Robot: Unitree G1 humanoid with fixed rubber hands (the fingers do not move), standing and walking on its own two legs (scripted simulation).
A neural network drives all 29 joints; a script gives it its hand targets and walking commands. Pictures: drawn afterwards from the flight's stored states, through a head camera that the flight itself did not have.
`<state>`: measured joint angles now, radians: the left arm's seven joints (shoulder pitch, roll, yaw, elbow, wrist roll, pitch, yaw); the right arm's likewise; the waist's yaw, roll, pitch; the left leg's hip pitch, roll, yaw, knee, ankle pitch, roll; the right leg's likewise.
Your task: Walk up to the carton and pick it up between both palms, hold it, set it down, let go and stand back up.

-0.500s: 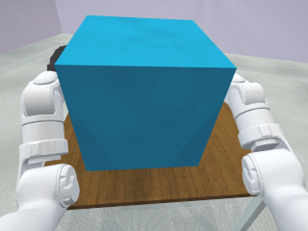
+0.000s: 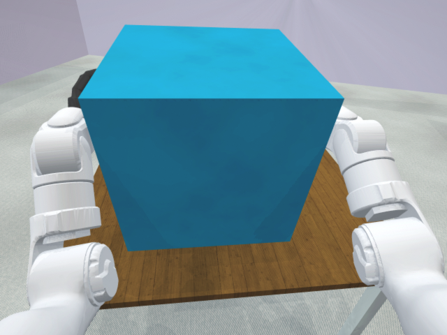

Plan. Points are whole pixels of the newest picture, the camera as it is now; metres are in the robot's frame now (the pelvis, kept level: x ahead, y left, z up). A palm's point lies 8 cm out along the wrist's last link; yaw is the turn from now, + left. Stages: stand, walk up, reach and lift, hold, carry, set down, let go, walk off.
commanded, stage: hold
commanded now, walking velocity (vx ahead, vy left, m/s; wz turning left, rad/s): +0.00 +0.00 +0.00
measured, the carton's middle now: (207, 133) +0.41 +0.01 +0.23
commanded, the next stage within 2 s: set down in 1.70 s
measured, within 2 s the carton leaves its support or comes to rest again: neither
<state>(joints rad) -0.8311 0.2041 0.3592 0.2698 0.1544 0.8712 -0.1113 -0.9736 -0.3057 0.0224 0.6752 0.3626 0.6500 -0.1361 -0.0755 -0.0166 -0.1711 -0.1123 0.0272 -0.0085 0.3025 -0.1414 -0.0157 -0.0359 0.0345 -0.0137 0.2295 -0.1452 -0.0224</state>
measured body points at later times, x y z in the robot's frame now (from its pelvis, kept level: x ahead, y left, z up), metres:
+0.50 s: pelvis -0.01 +0.00 +0.00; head -0.09 +0.02 +0.44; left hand +0.37 +0.21 +0.29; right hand +0.38 -0.18 +0.28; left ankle +0.02 +0.13 -0.75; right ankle -0.01 -0.10 -0.75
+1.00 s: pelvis +0.00 +0.00 +0.00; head -0.09 +0.02 +0.44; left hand +0.37 +0.21 +0.28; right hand +0.38 -0.19 +0.28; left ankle +0.02 +0.13 -0.75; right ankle -0.01 -0.10 -0.75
